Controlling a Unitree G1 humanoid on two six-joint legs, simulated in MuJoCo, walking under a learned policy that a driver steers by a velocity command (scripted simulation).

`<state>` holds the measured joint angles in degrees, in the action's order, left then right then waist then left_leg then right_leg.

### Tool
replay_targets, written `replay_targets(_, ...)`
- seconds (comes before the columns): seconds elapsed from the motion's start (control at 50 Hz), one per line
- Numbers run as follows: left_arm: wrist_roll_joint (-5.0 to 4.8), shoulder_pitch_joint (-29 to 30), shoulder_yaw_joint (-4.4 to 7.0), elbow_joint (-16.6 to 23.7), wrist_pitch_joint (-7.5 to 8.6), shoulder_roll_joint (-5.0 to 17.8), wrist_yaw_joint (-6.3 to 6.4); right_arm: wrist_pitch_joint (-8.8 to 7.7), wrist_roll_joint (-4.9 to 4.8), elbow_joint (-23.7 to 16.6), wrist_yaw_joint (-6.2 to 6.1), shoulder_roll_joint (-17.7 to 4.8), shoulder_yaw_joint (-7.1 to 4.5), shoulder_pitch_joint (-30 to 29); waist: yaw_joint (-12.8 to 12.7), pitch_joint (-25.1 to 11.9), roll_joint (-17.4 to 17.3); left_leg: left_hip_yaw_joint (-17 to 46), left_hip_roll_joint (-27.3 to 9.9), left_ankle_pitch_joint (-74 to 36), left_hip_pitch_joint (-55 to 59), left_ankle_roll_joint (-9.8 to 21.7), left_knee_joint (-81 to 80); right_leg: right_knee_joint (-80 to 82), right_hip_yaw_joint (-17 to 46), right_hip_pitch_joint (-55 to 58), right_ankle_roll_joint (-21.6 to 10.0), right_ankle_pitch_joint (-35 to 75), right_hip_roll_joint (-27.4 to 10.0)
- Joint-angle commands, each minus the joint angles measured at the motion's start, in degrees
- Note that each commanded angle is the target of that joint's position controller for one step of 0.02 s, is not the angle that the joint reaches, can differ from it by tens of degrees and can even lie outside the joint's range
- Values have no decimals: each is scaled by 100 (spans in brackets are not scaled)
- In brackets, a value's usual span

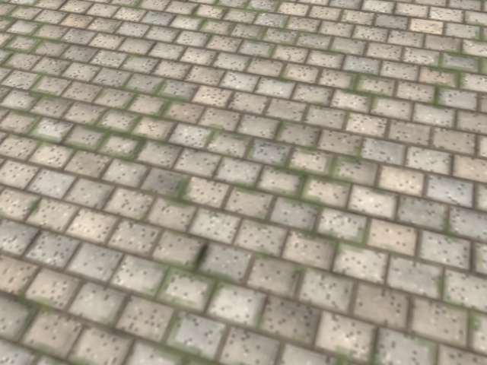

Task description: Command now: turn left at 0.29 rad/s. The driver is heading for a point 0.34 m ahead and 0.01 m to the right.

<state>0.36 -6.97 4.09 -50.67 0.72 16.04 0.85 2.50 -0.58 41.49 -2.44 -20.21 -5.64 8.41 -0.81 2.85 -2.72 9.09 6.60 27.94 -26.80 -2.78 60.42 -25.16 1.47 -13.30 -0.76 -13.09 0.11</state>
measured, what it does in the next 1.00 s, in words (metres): steps on the spot: left foot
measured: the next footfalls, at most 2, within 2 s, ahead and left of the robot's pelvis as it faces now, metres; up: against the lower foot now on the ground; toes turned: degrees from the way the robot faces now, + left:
left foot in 0.20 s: +0.03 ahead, +0.15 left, +0.00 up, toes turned -1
left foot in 1.42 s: +0.38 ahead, +0.12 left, +0.00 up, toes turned +2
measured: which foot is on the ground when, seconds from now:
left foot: up 0.00-0.18, down 0.20-1.00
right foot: down 0.00-1.00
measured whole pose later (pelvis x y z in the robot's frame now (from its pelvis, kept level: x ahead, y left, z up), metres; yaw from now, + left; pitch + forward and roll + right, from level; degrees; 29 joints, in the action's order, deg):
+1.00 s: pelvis +0.04 +0.01 -0.01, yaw +1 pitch -1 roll +1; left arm -1.4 -13.8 1.8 -61.2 3.5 15.2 0.4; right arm -1.0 -1.4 56.3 -1.2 -15.5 -2.7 16.2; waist -0.5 -0.3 -0.7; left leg 2.7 0.5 20.8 -9.2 0.9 30.2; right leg -33.1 -2.2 -12.8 -3.5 -22.3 -0.5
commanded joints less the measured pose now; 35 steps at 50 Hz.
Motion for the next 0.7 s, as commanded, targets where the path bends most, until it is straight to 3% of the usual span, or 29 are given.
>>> replay_targets(0.02, -41, 336, 82, 311, 44, 748, 53, -20, -30, -241, -12, -336, -91, 186, 126, -423, 1109, -52, -236, -234, -332, -209, 118, 682, 1062, 752, -1166, 2219, -1275)
replay_targets(0.1, -28, 218, 90, 181, -28, 943, 66, -65, 10, -311, 27, -38, 103, -133, -93, -561, 1355, -622, -637, -281, 643, -259, -1801, 620, 810, 774, -1133, 2324, -1239)
replay_targets(0.14, -64, 82, 107, 109, -61, 1073, 39, -73, -28, -219, 42, -172, 72, -30, -111, -560, 1362, -826, -589, -706, 1112, -208, -2629, 518, 871, 712, -1122, 2432, -1268)
replay_targets(0.18, -146, 52, 49, 43, -56, 967, 13, -73, -1, -6, 66, -212, 46, 318, 111, -499, 1177, -928, -530, -1888, 1909, 30, -4106, 339, 774, 443, -872, 2239, -1135)
replay_targets(0.2, -124, -155, -4, -29, -1, 843, -15, -63, 38, -23, 48, -399, 20, 302, 69, -575, 913, -540, -806, -2581, 2494, 212, -4286, 270, 714, 92, -536, 1841, -1041)
replay_targets(0.22, 70, -281, -85, 22, 81, 629, -76, -38, 94, -59, -2, -770, -38, 407, -102, -909, -4, 264, -1595, -4226, 3110, 489, -3935, -277, 299, -309, -154, 962, -667)
replay_targets(0.24, 58, -357, -140, -6, 110, 363, -83, -41, 156, 2, 58, -607, 40, 87, -325, -921, -727, 374, -1843, -3808, 2369, 968, -3817, 33, -31, -18, 143, -191, -352)
replay_targets(0.26, 89, -41, -117, -26, 93, 611, -62, -95, 156, -91, 141, -258, 110, -150, -145, -725, -391, 275, -1574, -2872, 2047, 959, -3927, 70, -39, 253, 316, 18, -337)
replay_targets(0.28, 76, 122, -94, -45, 74, 687, -53, -145, 197, 9, 177, -175, 137, -93, -63, -602, -311, 137, -1358, -2362, 1945, 794, -3968, 66, -93, 271, 361, 263, -295)
replay_targets(0.32, 43, 39, -80, -146, -6, 724, 14, -233, 171, 119, 195, -308, 126, -34, -54, -326, -340, 63, -1216, -2243, 1705, 637, -4010, 42, -85, 275, 354, 455, -301)
replay_targets(0.36, 29, -38, -89, -237, -24, 696, 34, -281, 147, 244, 173, -233, 166, 66, -73, -246, -300, 5, -1161, -2299, 1630, 580, -3981, 101, -62, 324, 330, 540, -328)
replay_targets(0.52, 11, -117, -85, -590, -26, 689, 74, -295, 117, 543, 140, -183, 221, 50, -42, -225, 83, -112, -1032, -2386, 1650, 576, -3917, 210, -76, 403, 379, 670, -345)
replay_targets(0.7, -9, -247, -100, -842, -34, 701, 125, -292, 96, 917, 131, -143, 258, 117, -35, -283, 201, -301, -890, -2511, 1673, 546, -3843, 204, -103, 441, 359, 749, -340)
